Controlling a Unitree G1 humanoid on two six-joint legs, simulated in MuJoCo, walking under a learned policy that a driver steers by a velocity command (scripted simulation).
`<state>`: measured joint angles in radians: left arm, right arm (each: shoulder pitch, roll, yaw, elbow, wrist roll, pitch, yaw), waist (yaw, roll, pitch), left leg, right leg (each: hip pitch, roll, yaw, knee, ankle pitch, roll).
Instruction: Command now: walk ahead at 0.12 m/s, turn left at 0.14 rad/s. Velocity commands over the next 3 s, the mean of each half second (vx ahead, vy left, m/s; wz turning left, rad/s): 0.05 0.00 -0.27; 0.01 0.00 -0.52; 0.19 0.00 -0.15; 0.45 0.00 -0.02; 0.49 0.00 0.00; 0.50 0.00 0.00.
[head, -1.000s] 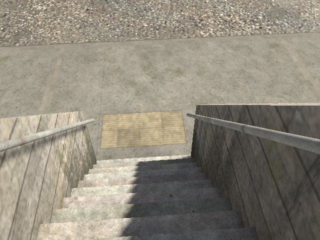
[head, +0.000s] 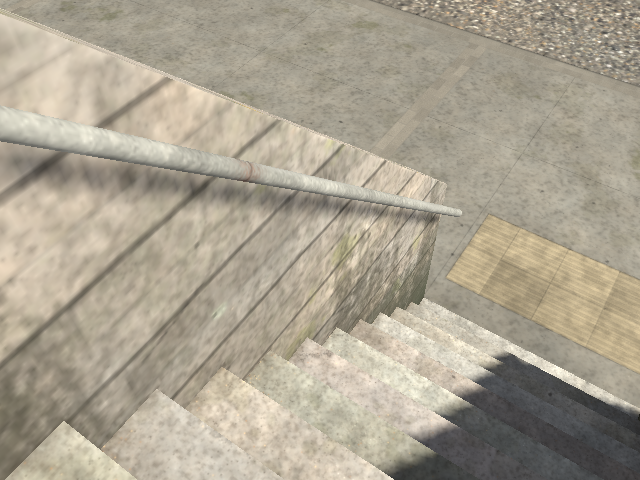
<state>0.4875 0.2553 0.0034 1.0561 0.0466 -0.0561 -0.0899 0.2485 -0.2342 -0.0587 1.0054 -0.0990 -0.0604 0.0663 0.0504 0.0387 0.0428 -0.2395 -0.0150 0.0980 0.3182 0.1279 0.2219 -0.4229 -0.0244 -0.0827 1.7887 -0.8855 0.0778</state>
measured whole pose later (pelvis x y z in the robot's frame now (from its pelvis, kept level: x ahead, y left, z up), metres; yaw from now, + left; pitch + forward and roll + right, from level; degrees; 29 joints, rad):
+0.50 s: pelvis +0.10 -0.11 -0.10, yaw -11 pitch +5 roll -1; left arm 0.49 0.22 0.05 0.82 0.05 -0.12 -0.03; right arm 0.13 -0.30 -0.08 0.80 -0.06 -0.09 0.01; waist 0.09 -0.01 -0.10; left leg -0.78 0.04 -0.01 1.28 -0.42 -0.01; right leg -0.48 0.09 0.01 1.03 -0.54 -0.02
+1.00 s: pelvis +0.19 -0.16 -0.28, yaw -28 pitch +3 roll +1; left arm 0.28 0.19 -0.01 0.73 0.07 -0.02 -0.10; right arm 0.48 -0.20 0.03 0.93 -0.10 -0.10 0.01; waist -0.04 -0.06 -0.04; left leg -0.41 0.07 0.17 0.74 -0.38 0.02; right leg -0.96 -0.07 0.03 1.51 0.13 0.05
